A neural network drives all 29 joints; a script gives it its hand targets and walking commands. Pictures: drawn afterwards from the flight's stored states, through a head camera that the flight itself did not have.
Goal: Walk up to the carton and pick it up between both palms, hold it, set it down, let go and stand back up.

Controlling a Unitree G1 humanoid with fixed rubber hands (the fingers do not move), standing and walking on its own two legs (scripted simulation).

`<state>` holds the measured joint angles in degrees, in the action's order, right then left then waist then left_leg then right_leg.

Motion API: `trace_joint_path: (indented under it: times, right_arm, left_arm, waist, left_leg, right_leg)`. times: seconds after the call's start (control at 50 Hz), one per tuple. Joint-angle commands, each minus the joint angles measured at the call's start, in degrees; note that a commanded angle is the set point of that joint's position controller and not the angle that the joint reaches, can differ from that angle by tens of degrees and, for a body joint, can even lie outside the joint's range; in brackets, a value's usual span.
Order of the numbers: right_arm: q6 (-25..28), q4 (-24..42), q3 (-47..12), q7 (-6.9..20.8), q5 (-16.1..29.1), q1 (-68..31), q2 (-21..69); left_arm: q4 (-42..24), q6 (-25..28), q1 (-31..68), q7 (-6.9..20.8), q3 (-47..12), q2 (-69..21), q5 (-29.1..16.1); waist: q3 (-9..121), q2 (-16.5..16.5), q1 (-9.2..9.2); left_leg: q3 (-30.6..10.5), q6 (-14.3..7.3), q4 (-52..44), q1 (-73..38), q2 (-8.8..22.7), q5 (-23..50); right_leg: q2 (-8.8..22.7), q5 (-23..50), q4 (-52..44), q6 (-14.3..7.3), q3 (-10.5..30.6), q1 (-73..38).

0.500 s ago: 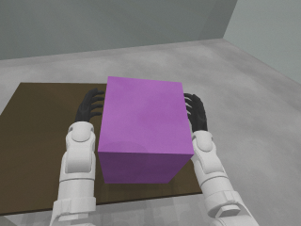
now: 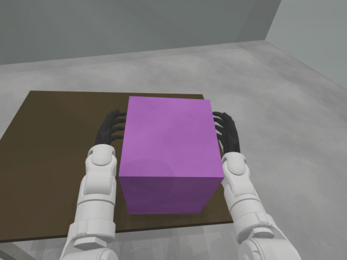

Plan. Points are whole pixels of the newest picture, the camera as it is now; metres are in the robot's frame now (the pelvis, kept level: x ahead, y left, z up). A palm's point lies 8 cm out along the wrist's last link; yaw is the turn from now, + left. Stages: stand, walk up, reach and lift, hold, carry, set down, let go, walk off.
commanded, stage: set down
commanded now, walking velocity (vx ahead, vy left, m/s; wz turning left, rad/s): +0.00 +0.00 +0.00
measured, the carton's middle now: (167, 159) +0.38 +0.02 +0.02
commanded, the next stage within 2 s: none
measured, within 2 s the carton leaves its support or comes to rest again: neither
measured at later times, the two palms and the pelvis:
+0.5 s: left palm (110, 152) +0.37 +0.16 +0.05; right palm (226, 149) +0.38 -0.13 +0.07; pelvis +0.01 -0.01 +0.00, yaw -1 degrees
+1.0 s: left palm (112, 158) +0.38 +0.16 +0.02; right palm (221, 153) +0.40 -0.13 +0.04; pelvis +0.01 -0.01 +0.00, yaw -2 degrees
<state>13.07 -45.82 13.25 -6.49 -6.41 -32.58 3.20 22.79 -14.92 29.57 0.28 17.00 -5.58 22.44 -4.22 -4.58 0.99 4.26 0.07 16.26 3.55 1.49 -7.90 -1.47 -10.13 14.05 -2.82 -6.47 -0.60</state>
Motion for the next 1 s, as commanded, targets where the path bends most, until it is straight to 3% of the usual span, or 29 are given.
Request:
trace_joint_path:
  times: [0.0,0.06,0.1,0.44,0.62,0.78,0.9,0.98]
  right_arm:
    - [3.81,6.57,-14.3,6.96,-2.95,-31.05,20.71]
    - [3.97,2.78,-12.5,7.38,-4.36,-31.19,21.02]
    - [4.85,2.38,-12.21,7.64,-4.69,-31.65,22.02]
    - [9.37,-6.57,-8.19,7.98,-11.25,-29.95,26.44]
    - [11.23,-10.48,-6.62,8.2,-13.56,-29.39,28.52]
    - [10.99,-12.91,-2.88,8.64,-16.31,-29.3,28.85]
    - [11.85,-15.17,-1.63,9.17,-17.0,-28.38,29.11]
    - [12.2,-16.24,-1.13,9.09,-17.83,-28.22,29.98]
  left_arm:
    - [-3.91,5.61,27.39,4.89,-18.49,-25.5,-3.19]
    - [0.54,6.75,26.59,4.63,-15.39,-25.38,-1.62]
    - [0.06,8.19,27.77,4.31,-15.83,-26.31,-1.85]
    - [8.76,19.17,29.86,2.75,-12.16,-27.17,-0.54]
    - [12.52,24.18,31.26,1.92,-10.29,-27.39,0.09]
    - [16.46,26.61,32.34,1.75,-7.25,-26.51,1.29]
    - [16.58,28.45,32.4,0.53,-7.39,-27.64,1.19]
    - [19.0,29.84,32.27,0.49,-6.35,-27.31,1.76]
  waist:
    - [22.06,5.74,0.06]
    - [19.62,3.73,0.87]
    - [22.01,4.84,1.17]
    - [25.82,3.94,1.66]
    - [28.15,4.52,2.49]
    - [27.42,4.08,2.38]
    - [30.33,4.9,2.13]
    - [30.48,4.29,2.09]
  left_leg:
    - [1.27,0.78,0.26,-8.71,0.09,13.9]
    - [1.67,0.19,-0.29,-7.1,0.16,12.25]
    - [1.68,0.38,0.0,-7.06,0.2,13.63]
    - [2.22,0.41,1.05,-2.39,0.27,17.26]
    - [2.31,0.42,1.64,0.09,0.59,18.3]
    - [2.49,-0.19,0.7,3.26,0.56,13.97]
    - [1.79,0.87,2.95,0.65,1.15,20.05]
    - [1.78,0.56,2.92,3.59,0.94,18.95]
  right_leg:
    - [0.89,14.02,-0.2,3.25,-0.48,-1.85]
    - [0.91,12.85,-0.69,3.56,-0.17,-1.87]
    - [0.9,14.62,-0.06,3.45,0.15,-2.49]
    - [1.36,22.95,1.96,3.95,1.71,-4.33]
    - [1.43,24.67,2.93,3.88,2.5,-3.56]
    - [1.82,20.61,2.76,3.84,3.19,-2.02]
    - [0.94,21.72,3.03,2.96,2.6,1.94]
    - [1.35,23.64,3.75,3.21,3.26,0.75]
